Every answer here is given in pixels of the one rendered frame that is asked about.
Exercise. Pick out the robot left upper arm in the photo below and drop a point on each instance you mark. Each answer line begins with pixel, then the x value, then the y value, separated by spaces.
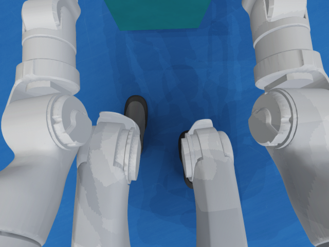
pixel 45 133

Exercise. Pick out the carton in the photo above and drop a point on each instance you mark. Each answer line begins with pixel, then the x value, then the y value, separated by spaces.
pixel 157 14

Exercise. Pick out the robot right upper arm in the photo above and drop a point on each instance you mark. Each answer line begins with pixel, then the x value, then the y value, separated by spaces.
pixel 293 125

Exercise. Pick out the left robot shin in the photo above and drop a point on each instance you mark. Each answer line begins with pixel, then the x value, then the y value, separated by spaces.
pixel 105 117

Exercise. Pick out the robot left forearm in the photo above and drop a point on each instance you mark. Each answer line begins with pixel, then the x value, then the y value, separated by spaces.
pixel 49 50

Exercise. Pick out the left robot foot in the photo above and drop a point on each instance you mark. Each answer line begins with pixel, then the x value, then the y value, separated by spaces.
pixel 136 109

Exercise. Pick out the robot right forearm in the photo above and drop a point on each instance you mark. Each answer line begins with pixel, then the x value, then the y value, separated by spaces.
pixel 283 47

